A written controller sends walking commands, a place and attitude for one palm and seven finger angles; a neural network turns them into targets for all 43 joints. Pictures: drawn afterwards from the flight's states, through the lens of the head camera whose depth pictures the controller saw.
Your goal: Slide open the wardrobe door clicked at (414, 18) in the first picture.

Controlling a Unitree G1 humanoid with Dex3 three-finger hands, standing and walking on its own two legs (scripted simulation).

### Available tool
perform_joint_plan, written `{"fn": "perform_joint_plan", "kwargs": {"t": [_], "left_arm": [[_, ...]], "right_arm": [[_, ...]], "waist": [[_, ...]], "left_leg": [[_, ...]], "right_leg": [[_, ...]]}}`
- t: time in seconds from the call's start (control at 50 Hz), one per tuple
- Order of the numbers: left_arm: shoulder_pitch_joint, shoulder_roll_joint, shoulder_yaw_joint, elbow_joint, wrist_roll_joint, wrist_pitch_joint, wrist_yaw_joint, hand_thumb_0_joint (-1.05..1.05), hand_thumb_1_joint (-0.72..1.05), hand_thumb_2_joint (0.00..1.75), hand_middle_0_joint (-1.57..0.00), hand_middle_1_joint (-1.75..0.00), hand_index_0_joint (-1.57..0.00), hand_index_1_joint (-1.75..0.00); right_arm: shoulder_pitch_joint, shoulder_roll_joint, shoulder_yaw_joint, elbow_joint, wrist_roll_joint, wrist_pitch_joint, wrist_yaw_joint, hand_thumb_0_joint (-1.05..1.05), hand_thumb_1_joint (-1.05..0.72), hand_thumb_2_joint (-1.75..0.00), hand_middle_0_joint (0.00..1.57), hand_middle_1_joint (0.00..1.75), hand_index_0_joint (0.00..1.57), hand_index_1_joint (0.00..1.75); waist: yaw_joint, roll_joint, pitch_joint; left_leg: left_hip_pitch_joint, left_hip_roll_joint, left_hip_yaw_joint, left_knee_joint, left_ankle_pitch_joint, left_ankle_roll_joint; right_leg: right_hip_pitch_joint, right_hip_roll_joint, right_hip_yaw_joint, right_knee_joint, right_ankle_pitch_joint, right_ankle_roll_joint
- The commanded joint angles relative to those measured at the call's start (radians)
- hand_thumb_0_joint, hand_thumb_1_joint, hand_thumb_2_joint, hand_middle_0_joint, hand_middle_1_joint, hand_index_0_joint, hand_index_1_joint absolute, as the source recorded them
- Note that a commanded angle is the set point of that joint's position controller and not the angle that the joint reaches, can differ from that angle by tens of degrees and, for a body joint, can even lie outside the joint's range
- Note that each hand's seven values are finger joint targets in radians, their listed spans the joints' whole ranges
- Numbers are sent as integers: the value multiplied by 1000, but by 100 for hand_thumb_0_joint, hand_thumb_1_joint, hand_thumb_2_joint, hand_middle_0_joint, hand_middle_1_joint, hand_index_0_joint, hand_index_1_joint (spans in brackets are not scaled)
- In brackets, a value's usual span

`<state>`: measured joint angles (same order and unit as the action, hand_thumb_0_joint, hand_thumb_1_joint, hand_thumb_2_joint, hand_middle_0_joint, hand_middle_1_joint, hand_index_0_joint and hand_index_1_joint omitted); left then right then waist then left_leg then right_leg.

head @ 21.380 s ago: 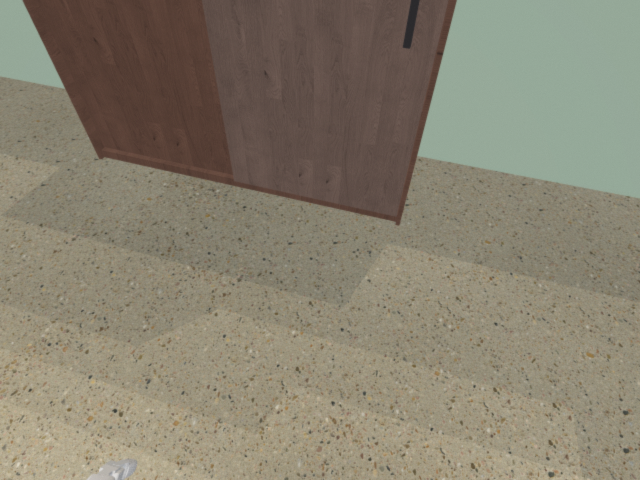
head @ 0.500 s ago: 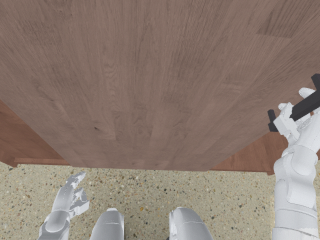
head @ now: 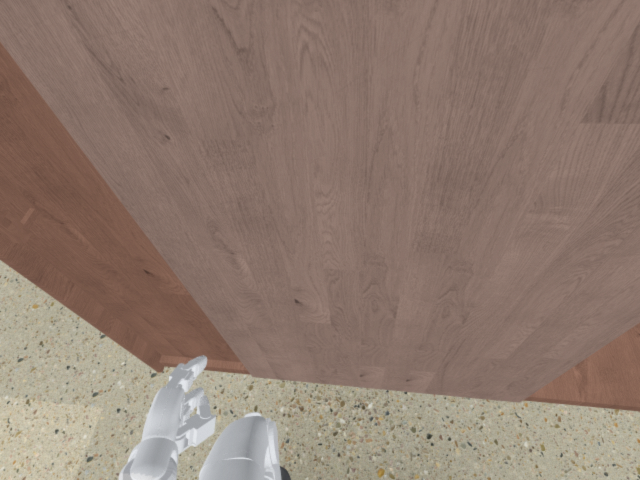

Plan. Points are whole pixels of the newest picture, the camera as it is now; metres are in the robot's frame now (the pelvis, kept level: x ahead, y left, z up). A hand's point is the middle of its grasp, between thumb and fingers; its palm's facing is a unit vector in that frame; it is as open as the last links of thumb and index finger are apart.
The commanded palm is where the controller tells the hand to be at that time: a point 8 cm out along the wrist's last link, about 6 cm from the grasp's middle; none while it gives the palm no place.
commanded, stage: stop walking and hold the door there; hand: right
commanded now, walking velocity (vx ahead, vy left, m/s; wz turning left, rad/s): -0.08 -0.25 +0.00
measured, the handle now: out of the picture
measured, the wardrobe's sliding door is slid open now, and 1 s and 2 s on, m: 0.44 0.44 0.44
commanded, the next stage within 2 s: none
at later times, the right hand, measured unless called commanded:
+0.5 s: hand out of the picture +0.28 -0.40 +0.08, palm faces +0.62 +0.69 -0.37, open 6.7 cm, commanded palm +0.24 -0.41 +0.05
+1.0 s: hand out of the picture +0.28 -0.40 +0.08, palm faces +0.54 +0.75 -0.38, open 6.8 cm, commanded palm +0.24 -0.41 +0.05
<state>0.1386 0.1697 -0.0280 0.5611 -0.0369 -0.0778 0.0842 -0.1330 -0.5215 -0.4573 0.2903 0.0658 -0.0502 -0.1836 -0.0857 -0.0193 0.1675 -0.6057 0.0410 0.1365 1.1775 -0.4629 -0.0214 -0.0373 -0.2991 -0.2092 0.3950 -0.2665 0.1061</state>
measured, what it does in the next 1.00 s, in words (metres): steps on the spot: left foot, then right foot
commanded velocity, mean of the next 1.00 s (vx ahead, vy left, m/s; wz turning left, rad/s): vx -0.02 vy -0.05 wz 0.00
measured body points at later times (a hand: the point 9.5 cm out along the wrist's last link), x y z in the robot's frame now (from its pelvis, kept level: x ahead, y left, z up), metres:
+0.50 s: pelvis -0.01 -0.02 -0.02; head -0.01 +0.00 +0.43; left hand +0.07 +0.27 -0.14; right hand +0.25 -0.43 +0.10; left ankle +0.11 +0.13 -0.75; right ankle +0.04 -0.17 -0.75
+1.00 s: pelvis -0.03 -0.06 -0.01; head -0.06 -0.03 +0.44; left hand +0.08 +0.22 -0.13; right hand +0.24 -0.44 +0.10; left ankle -0.02 +0.07 -0.75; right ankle +0.03 -0.17 -0.75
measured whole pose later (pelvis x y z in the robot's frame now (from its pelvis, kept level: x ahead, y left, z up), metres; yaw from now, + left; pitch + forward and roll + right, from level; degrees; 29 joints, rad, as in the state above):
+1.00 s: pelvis -0.03 -0.06 -0.01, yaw +3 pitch -3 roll +0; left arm 0.26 0.30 0.01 0.76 -0.05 -0.08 0.12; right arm -0.18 -0.47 -0.39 0.73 0.02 -0.18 -0.16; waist -0.02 -0.07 -0.03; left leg -0.20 0.05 0.05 0.49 -0.25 -0.01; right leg -0.23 -0.01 -0.04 0.44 -0.16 -0.01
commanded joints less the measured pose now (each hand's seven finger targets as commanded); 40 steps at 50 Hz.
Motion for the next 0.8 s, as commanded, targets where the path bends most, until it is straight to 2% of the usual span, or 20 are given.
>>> {"fn": "perform_joint_plan", "kwargs": {"t": [0.0, 0.02, 0.04, 0.06, 0.08, 0.1, 0.12, 0.14, 0.16, 0.24, 0.36, 0.42, 0.46, 0.5, 0.54, 0.58, 0.64, 0.72, 0.74, 0.78], "left_arm": [[15, 232, 82, -46, 17, -71, 0, 0, 90, 90, -20, -30, -20, -30], [38, 228, 86, -32, 17, -72, -4, 0, 90, 90, -20, -30, -20, -30], [14, 208, 83, -44, 6, -74, 0, 0, 90, 90, -20, -30, -20, -30], [-3, 184, 59, -64, -2, -67, 6, 0, 90, 90, -20, -30, -20, -30], [-40, 166, 40, -69, 6, -72, 19, 0, 90, 90, -20, -30, -20, -30], [-62, 164, 27, -45, 28, -93, 29, 0, 90, 90, -20, -30, -20, -30], [31, 220, 52, -22, 19, -71, 9, 0, 90, 90, -20, -30, -20, -30], [27, 243, 80, -30, 2, -68, -8, 0, 90, 90, -20, -30, -20, -30], [14, 254, 83, -8, -2, -75, -13, 0, 90, 90, -20, -30, -20, -30], [10, 265, 91, 30, 6, -65, -9, 0, 90, 90, -20, -30, -20, -30], [61, 264, 89, 64, 25, -95, 15, 0, 90, 90, -20, -30, -20, -30], [62, 275, 93, 55, 25, -89, 25, 0, 90, 90, -20, -30, -20, -30], [61, 305, 120, 34, 20, -85, 27, 0, 90, 90, -20, -30, -20, -30], [9, 234, 102, 38, 6, -83, 30, 0, 90, 90, -20, -30, -20, -30], [32, 226, 97, 51, 0, -71, 34, 0, 90, 90, -20, -30, -20, -30], [80, 249, 98, 75, -9, -73, 29, 0, 90, 90, -20, -30, -20, -30], [84, 252, 74, 50, -4, -83, 32, 0, 90, 90, -20, -30, -20, -30], [67, 235, 75, 55, 5, -75, 29, 0, 90, 90, -20, -30, -20, -30], [89, 236, 85, 71, -11, -71, 32, 0, 90, 90, -20, -30, -20, -30], [61, 237, 83, 71, -14, -68, 33, 0, 90, 90, -20, -30, -20, -30]], "right_arm": [[-228, -368, -108, -180, -103, -132, 17, 0, -90, -90, 45, 140, 45, 140], [-221, -387, -121, -122, -113, -136, 28, 0, -90, -90, 45, 140, 45, 140], [-207, -444, -171, -68, -111, -135, 36, 0, -90, -90, 45, 140, 45, 140], [-175, -512, -240, -20, -97, -118, 33, 0, -90, -90, 45, 140, 45, 140], [-212, -569, -312, -4, -93, -111, 21, 0, -90, -90, 45, 140, 45, 140], [-214, -604, -352, 74, -95, -118, 12, 0, -90, -90, 45, 140, 45, 140], [-219, -576, -345, 125, -84, -134, 34, 0, -90, -90, 45, 140, 45, 140], [-288, -431, -251, 53, -37, -149, 46, 0, -90, -90, 45, 140, 45, 140], [-312, -437, -286, 57, -26, -165, 37, 0, -90, -90, 45, 140, 45, 140], [-163, -520, -362, 263, -53, -171, 31, 0, -90, -90, 45, 140, 45, 140], [-206, -408, -258, 242, -64, -171, 32, 0, -90, -90, 45, 140, 45, 140], [-215, -326, -171, 158, -63, -183, 36, 0, -90, -90, 45, 140, 45, 140], [-221, -248, -106, 82, -63, -178, 36, 0, -90, -90, 45, 140, 45, 140], [-227, -204, -47, 94, -72, -164, 32, 0, -90, -90, 45, 140, 45, 140], [-221, -193, -13, 155, -84, -152, 24, 0, -90, -90, 45, 140, 45, 140], [-217, -165, 11, 185, -77, -142, 26, 0, -90, -90, 45, 140, 45, 140], [-277, -105, 107, 181, -71, -134, 38, 0, -90, -90, 45, 140, 45, 140], [-238, -267, -26, 262, -73, -128, 25, 0, -90, -90, 45, 140, 45, 140], [-254, -279, -50, 294, -61, -124, 22, 0, -90, -90, 45, 140, 45, 140], [-294, -192, 13, 332, -47, -119, 32, 0, -90, -90, 45, 140, 45, 140]], "waist": [[62, -365, -317], [61, -215, -358], [53, -55, -377], [54, 61, -417], [55, 55, -400], [53, -69, -284], [70, 141, -330], [69, 274, -338], [77, 310, -352], [63, 148, -356], [74, 188, -361], [92, -30, -321], [76, -247, -275], [88, -382, -217], [91, -282, -155], [81, -188, -196], [100, -184, -224], [123, -13, -281], [111, 187, -323], [108, 278, -292]], "left_leg": [[381, -51, 26, -584, 295, 51], [494, 10, -125, -679, 488, 94], [599, 155, -397, -723, 759, 181], [635, 304, -561, -754, 906, 201], [549, 379, -672, -828, 844, 218], [405, 368, -690, -882, 656, 229], [441, 386, -726, -907, 459, 243], [451, 346, -684, -898, 315, 218], [480, 327, -576, -865, 293, 220], [484, 306, -428, -822, 389, 176], [336, 195, -310, -914, 169, 139], [332, 105, -228, -769, 121, 80], [237, -15, -144, -513, 54, 22], [302, -42, -153, -135, 47, 8], [321, -9, -147, -174, 85, 8], [299, -5, -68, -488, 46, 8], [399, -16, -47, -775, 137, 16], [461, 171, -283, -852, 411, 98], [453, 183, -299, -863, 389, 108], [400, 215, -309, -887, 370, 130]], "right_leg": [[36, 28, -25, 267, 720, -183], [-54, 101, 33, 455, 539, -164], [-239, 219, 125, 698, -9, -150], [-358, 284, 216, 953, -243, -145], [-398, 291, 293, 1111, -238, -137], [-447, 289, 305, 1186, -231, -143], [-535, 308, 351, 1266, -180, -106], [-515, 322, 379, 1298, -121, -101], [-534, 295, 370, 1269, -97, -96], [-528, 291, 293, 949, -201, -113], [-164, 302, 160, 225, -107, -145], [-89, 254, 196, -40, 29, -135], [-162, 34, 502, -233, -128, -203], [-396, -22, 534, -370, -363, -317], [-442, 37, 415, -265, -246, -301], [-239, 86, 304, -168, -135, -241], [-189, 125, 310, -106, -122, -188], [-229, 217, 232, 76, 1, -122], [-208, 240, 227, 142, -4, -117], [-201, 249, 245, 188, -28, -123]]}}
